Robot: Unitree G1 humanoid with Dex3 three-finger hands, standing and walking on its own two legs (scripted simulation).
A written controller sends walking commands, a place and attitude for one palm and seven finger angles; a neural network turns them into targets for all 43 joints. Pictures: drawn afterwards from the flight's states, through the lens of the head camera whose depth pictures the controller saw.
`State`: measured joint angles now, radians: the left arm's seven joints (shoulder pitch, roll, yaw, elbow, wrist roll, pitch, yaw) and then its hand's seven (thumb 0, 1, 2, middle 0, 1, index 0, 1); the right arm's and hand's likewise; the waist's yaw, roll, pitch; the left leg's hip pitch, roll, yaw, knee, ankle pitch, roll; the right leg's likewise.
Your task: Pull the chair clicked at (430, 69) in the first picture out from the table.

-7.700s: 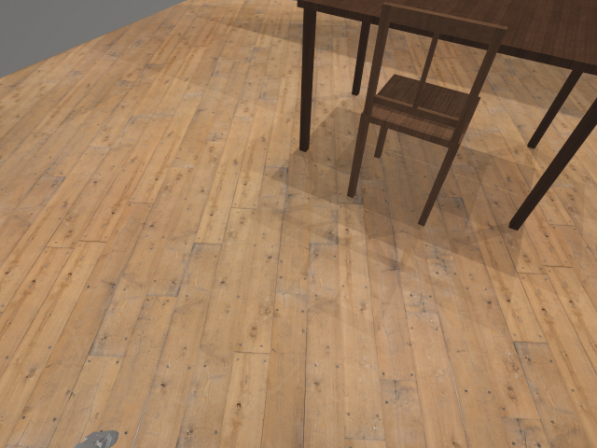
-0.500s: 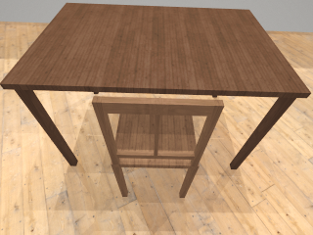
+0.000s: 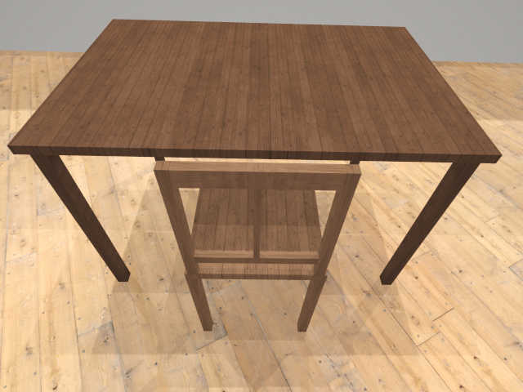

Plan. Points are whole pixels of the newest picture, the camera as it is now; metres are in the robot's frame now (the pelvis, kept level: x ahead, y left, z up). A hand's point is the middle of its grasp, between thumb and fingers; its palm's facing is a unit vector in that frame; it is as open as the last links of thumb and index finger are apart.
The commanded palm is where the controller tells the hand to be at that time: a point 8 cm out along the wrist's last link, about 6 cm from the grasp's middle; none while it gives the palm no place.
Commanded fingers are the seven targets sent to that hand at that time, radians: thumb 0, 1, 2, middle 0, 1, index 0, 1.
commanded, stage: come to a stop and stand still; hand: left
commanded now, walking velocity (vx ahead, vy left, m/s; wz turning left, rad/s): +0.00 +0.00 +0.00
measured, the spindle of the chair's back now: (257, 224) +0.48 +0.04 -0.10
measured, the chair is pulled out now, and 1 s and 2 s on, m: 0.00 0.00 0.00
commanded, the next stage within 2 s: look again from close up in 0.30 s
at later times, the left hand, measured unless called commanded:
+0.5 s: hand out of the picture +0.00 +0.18 -0.18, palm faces +0.02 -0.98 -0.22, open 7.3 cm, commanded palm none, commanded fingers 0.00 0.90 0.90 -0.20 -0.30 -0.20 -0.30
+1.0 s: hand out of the picture +0.00 +0.17 -0.18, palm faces +0.02 -0.98 -0.18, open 7.3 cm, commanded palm none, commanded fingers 0.00 0.90 0.90 -0.20 -0.30 -0.20 -0.30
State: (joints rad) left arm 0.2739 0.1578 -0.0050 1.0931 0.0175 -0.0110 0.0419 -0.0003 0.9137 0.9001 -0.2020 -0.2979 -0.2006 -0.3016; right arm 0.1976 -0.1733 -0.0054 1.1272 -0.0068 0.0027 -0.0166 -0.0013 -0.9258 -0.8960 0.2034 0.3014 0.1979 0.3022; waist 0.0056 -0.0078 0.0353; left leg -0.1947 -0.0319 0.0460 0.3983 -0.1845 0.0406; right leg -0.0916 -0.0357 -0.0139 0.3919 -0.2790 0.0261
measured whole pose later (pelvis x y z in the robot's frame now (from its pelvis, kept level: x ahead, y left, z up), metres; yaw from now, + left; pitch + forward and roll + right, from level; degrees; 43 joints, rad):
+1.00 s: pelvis +0.01 +0.00 +0.00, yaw +0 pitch -1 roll +0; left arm 0.30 0.16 -0.01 1.10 0.02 -0.01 0.04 0.00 0.91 0.90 -0.20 -0.30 -0.20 -0.30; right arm 0.23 -0.17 0.02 1.12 0.00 -0.02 -0.02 0.00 -0.92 -0.90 0.20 0.30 0.20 0.30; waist 0.01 -0.03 0.04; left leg -0.22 -0.03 0.04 0.45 -0.22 0.04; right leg -0.11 -0.04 -0.02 0.44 -0.32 0.02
